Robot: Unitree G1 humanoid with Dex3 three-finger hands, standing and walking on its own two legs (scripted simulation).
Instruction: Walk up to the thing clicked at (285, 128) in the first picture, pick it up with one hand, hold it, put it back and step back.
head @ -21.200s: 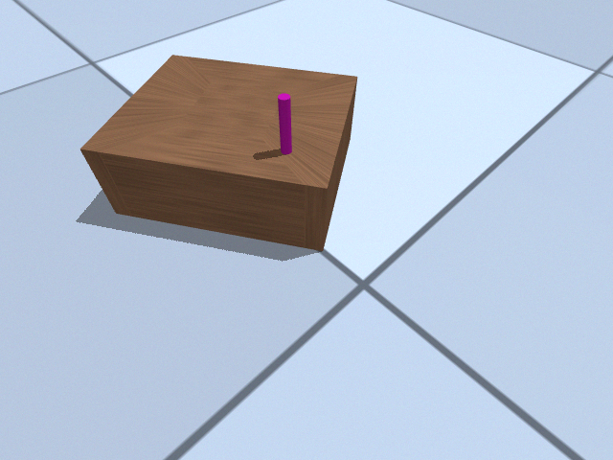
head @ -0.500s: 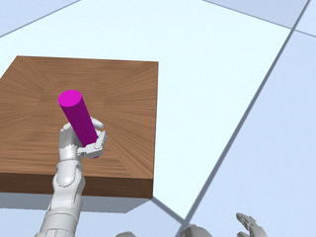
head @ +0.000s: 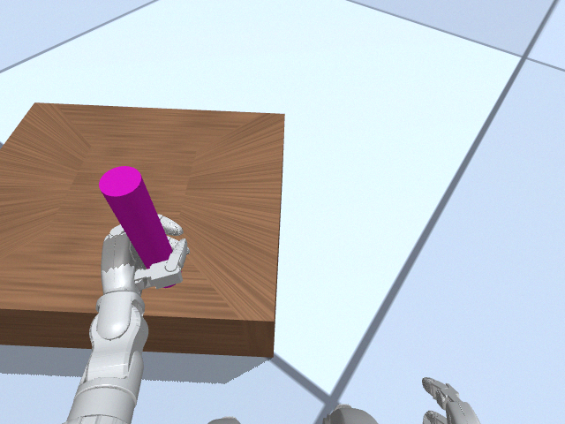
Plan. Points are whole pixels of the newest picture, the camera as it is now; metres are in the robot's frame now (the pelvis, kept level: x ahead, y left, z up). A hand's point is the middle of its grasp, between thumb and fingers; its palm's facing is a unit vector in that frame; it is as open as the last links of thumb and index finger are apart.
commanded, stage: hold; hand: left
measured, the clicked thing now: (148, 237) +0.34 +0.19 +0.08
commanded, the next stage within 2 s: crouch in 1.74 s
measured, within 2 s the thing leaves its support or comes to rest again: neither
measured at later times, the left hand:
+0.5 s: hand (169, 254) +0.33 +0.17 +0.04, palm faces +0.16 -0.99 -0.02, open 5.3 cm
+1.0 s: hand (169, 246) +0.35 +0.17 +0.04, palm faces +0.16 -0.99 -0.02, open 5.3 cm
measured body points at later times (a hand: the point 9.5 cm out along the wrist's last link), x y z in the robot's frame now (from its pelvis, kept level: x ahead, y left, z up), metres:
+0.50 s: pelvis +0.00 +0.00 +0.00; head +0.04 +0.01 +0.45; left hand +0.32 +0.22 +0.04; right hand +0.12 -0.25 -0.11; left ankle -0.02 +0.13 -0.70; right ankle +0.03 -0.13 -0.70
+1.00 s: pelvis +0.00 +0.00 +0.00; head +0.05 +0.01 +0.45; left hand +0.33 +0.22 +0.04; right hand +0.12 -0.24 -0.11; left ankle -0.02 +0.13 -0.70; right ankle +0.03 -0.13 -0.70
